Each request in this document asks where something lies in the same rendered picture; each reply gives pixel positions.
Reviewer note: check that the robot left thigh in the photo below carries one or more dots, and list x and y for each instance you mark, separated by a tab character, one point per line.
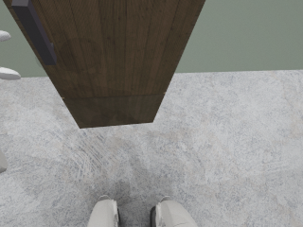
104	214

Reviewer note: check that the handle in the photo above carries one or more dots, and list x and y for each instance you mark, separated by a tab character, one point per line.
29	19

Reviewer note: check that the cupboard door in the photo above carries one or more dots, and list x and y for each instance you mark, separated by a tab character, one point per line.
115	47

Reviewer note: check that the robot left hand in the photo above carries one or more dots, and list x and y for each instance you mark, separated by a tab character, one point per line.
6	73

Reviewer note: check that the right robot shin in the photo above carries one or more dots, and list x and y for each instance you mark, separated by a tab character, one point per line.
166	198

